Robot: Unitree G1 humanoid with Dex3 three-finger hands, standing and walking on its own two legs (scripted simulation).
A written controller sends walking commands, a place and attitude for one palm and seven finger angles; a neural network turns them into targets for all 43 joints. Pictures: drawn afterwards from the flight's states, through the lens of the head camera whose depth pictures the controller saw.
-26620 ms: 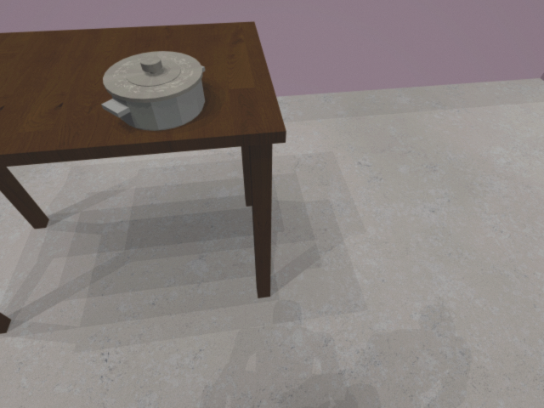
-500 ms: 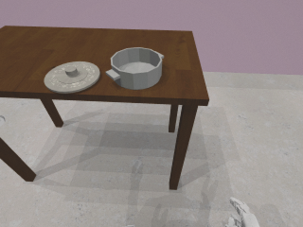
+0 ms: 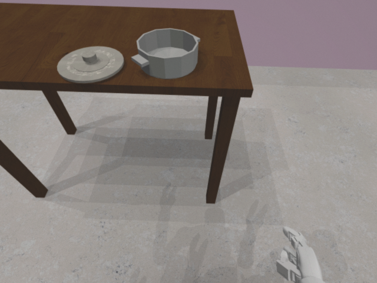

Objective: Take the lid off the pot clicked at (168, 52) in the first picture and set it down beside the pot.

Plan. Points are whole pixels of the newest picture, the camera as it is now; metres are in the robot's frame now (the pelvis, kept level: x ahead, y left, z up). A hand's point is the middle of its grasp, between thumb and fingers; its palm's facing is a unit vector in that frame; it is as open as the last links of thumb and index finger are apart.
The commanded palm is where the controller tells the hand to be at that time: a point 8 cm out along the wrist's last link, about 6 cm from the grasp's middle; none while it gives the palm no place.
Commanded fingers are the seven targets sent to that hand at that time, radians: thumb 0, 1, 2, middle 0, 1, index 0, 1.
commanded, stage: stop stepping back and stand still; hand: left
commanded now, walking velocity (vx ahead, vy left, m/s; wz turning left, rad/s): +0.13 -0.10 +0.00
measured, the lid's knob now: (89, 56) +0.71 +0.33 +0.10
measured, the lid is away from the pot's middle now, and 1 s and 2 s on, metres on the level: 0.24 0.24 0.24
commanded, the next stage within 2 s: let the arm hang, fingers relaxed in 1.14 s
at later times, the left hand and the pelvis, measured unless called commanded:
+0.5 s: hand out of the picture +0.13 +0.24 +0.27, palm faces +0.57 -0.78 -0.28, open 7.4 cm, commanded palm +0.02 +0.25 +0.28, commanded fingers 0.00 0.90 0.90 -0.20 -0.30 -0.20 -0.30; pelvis -0.11 -0.03 +0.00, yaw +0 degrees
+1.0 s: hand out of the picture +0.09 +0.20 -0.04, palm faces +0.19 -0.89 -0.42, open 7.4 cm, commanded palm none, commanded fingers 0.00 0.90 0.90 -0.20 -0.30 -0.20 -0.30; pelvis -0.09 -0.04 -0.01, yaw +5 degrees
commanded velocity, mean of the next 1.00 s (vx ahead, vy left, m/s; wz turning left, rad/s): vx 0.14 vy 0.03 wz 0.00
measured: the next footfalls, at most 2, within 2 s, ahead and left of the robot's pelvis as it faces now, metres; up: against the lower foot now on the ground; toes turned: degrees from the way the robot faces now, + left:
left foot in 0.36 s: -0.04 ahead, +0.11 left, +0.00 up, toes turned -1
right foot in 0.58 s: -0.06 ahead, -0.13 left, +0.00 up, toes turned -1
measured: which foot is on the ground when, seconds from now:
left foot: down 0.00-0.18, up 0.20-0.34, down 0.36-0.58, up 0.60-0.82, down 0.84-1.00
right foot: down 0.00-0.36, up 0.38-0.56, down 0.58-1.00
